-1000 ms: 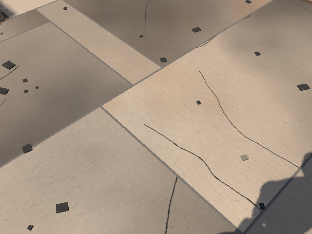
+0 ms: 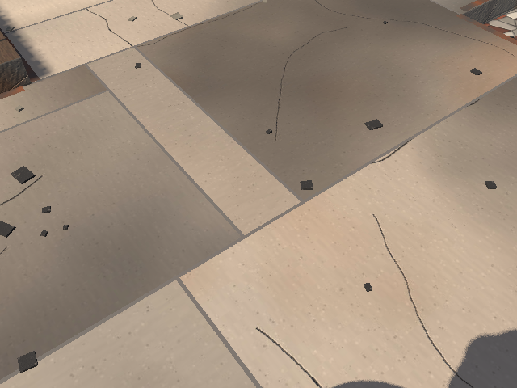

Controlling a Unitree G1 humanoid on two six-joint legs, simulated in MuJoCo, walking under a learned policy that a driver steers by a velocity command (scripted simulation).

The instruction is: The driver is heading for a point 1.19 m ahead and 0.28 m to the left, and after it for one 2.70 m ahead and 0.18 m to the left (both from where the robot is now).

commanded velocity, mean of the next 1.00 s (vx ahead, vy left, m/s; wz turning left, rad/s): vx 0.50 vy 0.00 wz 0.47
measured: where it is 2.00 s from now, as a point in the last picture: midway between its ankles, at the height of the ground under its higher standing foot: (180, 224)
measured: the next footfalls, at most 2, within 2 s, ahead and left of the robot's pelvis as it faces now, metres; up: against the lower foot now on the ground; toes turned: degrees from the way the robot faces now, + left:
left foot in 0.30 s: +0.33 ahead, +0.17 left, +0.00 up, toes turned +12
right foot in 0.78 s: +0.65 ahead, +0.06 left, +0.00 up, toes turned +29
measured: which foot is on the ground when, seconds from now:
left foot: up 0.00-0.28, down 0.30-0.80, up 0.82-1.00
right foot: down 0.00-0.28, up 0.30-0.76, down 0.78-1.00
